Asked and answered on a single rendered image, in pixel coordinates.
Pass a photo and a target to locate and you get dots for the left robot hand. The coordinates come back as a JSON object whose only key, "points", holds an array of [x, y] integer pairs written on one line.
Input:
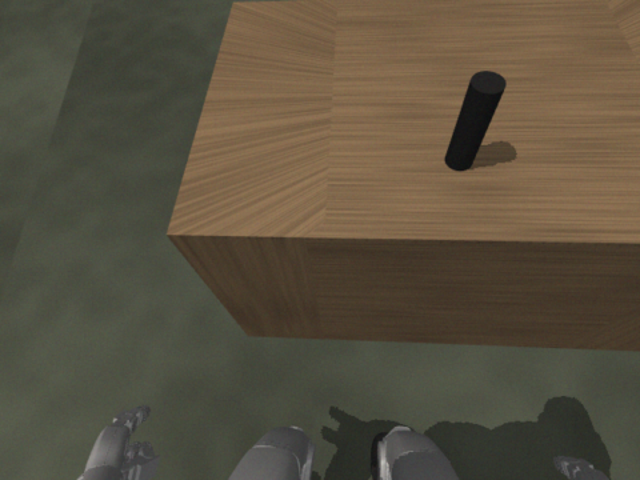
{"points": [[136, 461]]}

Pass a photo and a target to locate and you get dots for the right robot foot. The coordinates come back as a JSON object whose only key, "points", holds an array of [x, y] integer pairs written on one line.
{"points": [[374, 459]]}

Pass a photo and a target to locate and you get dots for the right robot hand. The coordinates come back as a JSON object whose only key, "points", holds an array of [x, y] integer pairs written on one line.
{"points": [[577, 469]]}

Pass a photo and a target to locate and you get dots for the can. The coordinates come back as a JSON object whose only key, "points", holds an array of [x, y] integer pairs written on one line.
{"points": [[481, 100]]}

